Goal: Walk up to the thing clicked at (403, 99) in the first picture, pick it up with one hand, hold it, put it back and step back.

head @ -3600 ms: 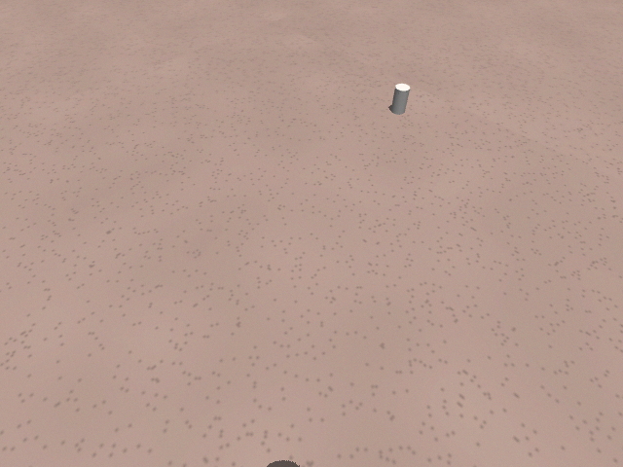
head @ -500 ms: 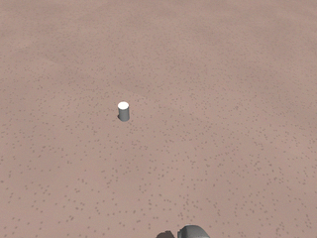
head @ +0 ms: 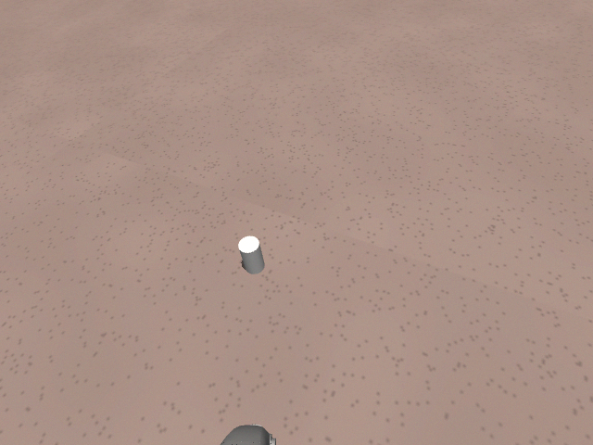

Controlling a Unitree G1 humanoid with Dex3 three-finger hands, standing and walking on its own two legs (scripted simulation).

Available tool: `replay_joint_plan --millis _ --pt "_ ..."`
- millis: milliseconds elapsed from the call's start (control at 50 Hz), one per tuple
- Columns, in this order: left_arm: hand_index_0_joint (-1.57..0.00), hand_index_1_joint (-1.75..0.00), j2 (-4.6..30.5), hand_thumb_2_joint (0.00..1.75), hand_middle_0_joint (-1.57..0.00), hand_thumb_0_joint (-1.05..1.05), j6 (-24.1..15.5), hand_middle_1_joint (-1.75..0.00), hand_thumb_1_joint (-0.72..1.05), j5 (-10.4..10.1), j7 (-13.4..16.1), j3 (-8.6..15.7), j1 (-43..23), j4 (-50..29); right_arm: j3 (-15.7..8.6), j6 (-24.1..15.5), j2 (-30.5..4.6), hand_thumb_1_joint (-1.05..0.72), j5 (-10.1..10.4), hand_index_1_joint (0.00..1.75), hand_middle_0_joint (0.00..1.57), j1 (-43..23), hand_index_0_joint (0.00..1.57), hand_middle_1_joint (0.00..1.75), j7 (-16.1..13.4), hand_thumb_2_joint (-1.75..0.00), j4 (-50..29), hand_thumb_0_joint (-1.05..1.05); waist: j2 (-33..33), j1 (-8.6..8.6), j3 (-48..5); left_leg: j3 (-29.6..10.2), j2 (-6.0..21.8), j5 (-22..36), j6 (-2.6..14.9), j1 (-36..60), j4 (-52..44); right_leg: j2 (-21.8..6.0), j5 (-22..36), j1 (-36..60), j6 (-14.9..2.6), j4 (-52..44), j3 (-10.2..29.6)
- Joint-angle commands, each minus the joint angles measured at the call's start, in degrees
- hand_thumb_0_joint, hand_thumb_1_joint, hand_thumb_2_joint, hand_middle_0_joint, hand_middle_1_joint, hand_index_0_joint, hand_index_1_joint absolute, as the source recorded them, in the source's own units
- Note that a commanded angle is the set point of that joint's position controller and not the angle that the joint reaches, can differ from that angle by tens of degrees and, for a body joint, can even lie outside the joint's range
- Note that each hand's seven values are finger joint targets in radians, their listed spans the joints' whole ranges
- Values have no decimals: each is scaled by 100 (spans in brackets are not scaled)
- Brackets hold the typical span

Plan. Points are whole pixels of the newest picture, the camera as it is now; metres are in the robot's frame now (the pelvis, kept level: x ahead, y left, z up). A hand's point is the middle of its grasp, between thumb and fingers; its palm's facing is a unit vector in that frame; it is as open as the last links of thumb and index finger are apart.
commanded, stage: walk up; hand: left
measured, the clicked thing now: (251, 255) +0.90 +0.25 -0.70
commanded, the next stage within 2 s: none
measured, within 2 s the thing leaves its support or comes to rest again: neither
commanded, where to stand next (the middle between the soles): +0.54 +0.05 m, yaw -1 degrees
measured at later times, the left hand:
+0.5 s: hand (107, 407) +0.21 +0.34 -0.16, palm faces +0.01 -0.95 -0.32, open 7.4 cm
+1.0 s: hand (156, 293) +0.40 +0.29 -0.12, palm faces -0.01 -0.91 -0.42, open 7.4 cm
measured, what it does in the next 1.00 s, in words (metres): walks ahead: left foot, then right foot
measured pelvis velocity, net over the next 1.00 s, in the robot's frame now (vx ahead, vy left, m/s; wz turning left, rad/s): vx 0.34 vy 0.02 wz -0.02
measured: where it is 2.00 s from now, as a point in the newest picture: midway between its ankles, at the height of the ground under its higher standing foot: (302, 365)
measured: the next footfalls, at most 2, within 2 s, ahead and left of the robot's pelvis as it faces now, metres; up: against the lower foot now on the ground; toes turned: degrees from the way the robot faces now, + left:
left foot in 0.26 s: +0.24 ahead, +0.18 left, +0.00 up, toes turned +6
right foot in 0.76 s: +0.42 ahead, -0.08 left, +0.00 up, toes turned -4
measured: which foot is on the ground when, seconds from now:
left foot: up 0.00-0.24, down 0.26-0.78, up 0.80-1.00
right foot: down 0.00-0.30, up 0.32-0.74, down 0.76-1.00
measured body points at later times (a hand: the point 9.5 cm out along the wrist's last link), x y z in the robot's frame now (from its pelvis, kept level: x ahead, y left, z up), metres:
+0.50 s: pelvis +0.18 +0.07 +0.00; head +0.19 +0.10 +0.45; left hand +0.21 +0.39 -0.13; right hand +0.26 -0.24 -0.09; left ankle +0.20 +0.17 -0.74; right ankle +0.22 -0.10 -0.67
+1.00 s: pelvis +0.34 +0.02 +0.00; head +0.35 -0.02 +0.45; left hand +0.40 +0.34 -0.09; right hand +0.40 -0.29 -0.14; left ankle +0.37 +0.19 -0.67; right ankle +0.38 -0.08 -0.74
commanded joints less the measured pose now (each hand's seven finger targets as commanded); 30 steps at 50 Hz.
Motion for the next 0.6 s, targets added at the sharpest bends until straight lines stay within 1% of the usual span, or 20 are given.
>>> replay_joint_plan --millis 0,20,60,100,120,140,180,200,220,240,260,280,300,320,340,380,400,440,500,580 --pt "-20 -30 1675 90 -20 0 -176 -30 90 62 116 511 42 -475 -333 -28 -911 -90 -80 30 20 116 20 30 49 -90 -273 0 -1079 -15 157 -26 233 480 -241 -559 -767 -1331 -390 -45 -854 -1681 1058" --pt "-20 -30 1735 90 -20 0 -170 -30 90 80 107 544 57 -496 -341 -36 -924 -90 -102 30 20 -8 20 30 74 -90 -325 0 -1098 34 204 27 290 528 -264 -585 -1053 -1378 -792 -44 -883 -1726 1085" --pt "-20 -30 1803 90 -20 0 -158 -30 90 102 92 595 71 -505 -340 -63 -885 -90 -143 30 20 -225 20 30 118 -90 -389 0 -1121 76 224 126 417 691 -256 -533 -1586 -1429 -1020 32 -907 -1650 1004" --pt "-20 -30 1810 90 -20 0 -154 -30 90 116 80 593 164 -508 -339 -108 -851 -90 -148 30 20 -519 20 30 162 -90 -466 0 -1077 148 222 265 542 858 -189 -207 -2119 -1447 -964 -67 -880 -1516 925" --pt "-20 -30 1763 90 -20 0 -135 -30 90 96 71 576 275 -451 -345 -129 -856 -90 -147 30 20 -637 20 30 173 -90 -471 0 -959 217 241 410 460 912 -170 -78 -2278 -1323 -853 -84 -820 -1413 786" --pt "-20 -30 1838 90 -20 0 -131 -30 90 100 69 571 292 -449 -356 -142 -846 -90 -143 30 20 -676 20 30 181 -90 -489 0 -1029 210 160 455 450 943 -121 129 -2354 -1379 -873 -96 -823 -1329 819" --pt "-20 -30 1919 90 -20 0 -108 -30 90 91 69 577 203 -474 -364 -177 -871 -90 -139 30 20 -543 20 30 176 -90 -454 0 -1048 68 -6 541 446 822 -20 558 -2487 -1499 -562 -122 -845 -1052 903" --pt "-20 -30 1923 90 -20 0 -84 -30 90 87 74 557 134 -489 -381 -208 -919 -90 -136 30 20 -297 20 30 154 -90 -393 0 -907 -108 -129 622 379 783 16 993 -2694 -1459 -302 -232 -799 -696 835" --pt "-20 -30 1838 90 -20 0 -56 -30 90 84 89 507 160 -469 -429 -234 -977 -90 -160 30 20 -11 20 30 112 -90 -273 0 -617 -290 -258 755 173 615 44 1517 -2855 -1243 155 -381 -702 -79 595" --pt "-20 -30 1586 90 -20 0 -35 -30 90 107 92 423 332 -499 -516 -278 -1206 -90 -181 30 20 683 20 30 44 -90 -68 0 50 -583 -743 595 86 321 211 2498 -3062 -893 955 -553 -514 1308 314" --pt "-20 -30 1170 90 -20 0 -4 -30 90 24 94 274 714 -521 -650 -319 -1626 -90 -269 30 20 1154 20 30 -42 -90 -46 0 1282 -714 -1128 -773 968 -650 529 3284 -3656 -348 344 -1412 -209 3029 -51" --pt "-20 -30 938 90 -20 0 32 -30 90 0 90 217 951 -498 -661 -344 -1871 -90 -221 30 20 915 20 30 -112 -90 -269 0 1531 -479 -941 -2970 2026 -837 913 3625 -4159 420 -1815 -2722 13 3806 275" --pt "-20 -30 1600 90 -20 0 97 -30 90 38 190 375 762 -353 -679 -319 -1951 -90 -8 30 20 818 20 30 -94 -90 -301 0 885 -554 -806 -3394 2408 -995 1396 3201 -4371 51 -2036 -2732 -99 4207 686" --pt "-20 -30 1737 90 -20 0 104 -30 90 59 196 337 516 -342 -649 -285 -1760 -90 25 30 20 609 20 30 -112 -90 -314 0 420 -486 -447 -2845 2233 -579 1323 2628 -4361 -120 -1690 -2685 -107 4303 934" --pt "-20 -30 1685 90 -20 0 95 -30 90 27 157 319 461 -281 -543 -294 -1540 -90 22 30 20 396 20 30 -143 -90 -382 0 125 -397 -232 -1788 1816 375 964 2155 -4306 -178 -1250 -2317 -71 3996 1235" --pt "-20 -30 1542 90 -20 0 131 -30 90 -44 90 336 809 -96 -402 -356 -1229 -90 32 30 20 175 20 30 -167 -90 -452 0 215 -147 -118 -608 1308 1366 538 1879 -4230 -314 -736 -1941 -4 3484 1223" --pt "-20 -30 1458 90 -20 0 183 -30 90 -64 67 334 894 -43 -390 -384 -1234 -90 38 30 20 142 20 30 -168 -90 -431 0 437 -96 -72 -408 1234 1300 541 1628 -4347 -281 -543 -1775 59 3417 1069" --pt "-20 -30 1423 90 -20 0 234 -30 90 -30 29 350 844 -51 -424 -402 -1305 -90 13 30 20 84 20 30 -171 -90 -532 0 585 -137 -67 -372 1319 816 849 1574 -4542 -289 -347 -1794 173 3288 912" --pt "-20 -30 1391 90 -20 0 238 -30 90 37 -40 354 445 -179 -442 -408 -1299 -90 -29 30 20 65 20 30 -165 -90 -601 0 487 -186 160 -232 1418 345 1087 1670 -4768 -445 -156 -2146 276 2594 847" --pt "-20 -30 1307 90 -20 0 172 -30 90 85 -132 354 -128 -316 -445 -371 -1325 -90 -53 30 20 165 20 30 -137 -90 -590 0 317 -319 323 45 1267 197 1080 1638 -4673 -523 147 -1869 267 1471 536"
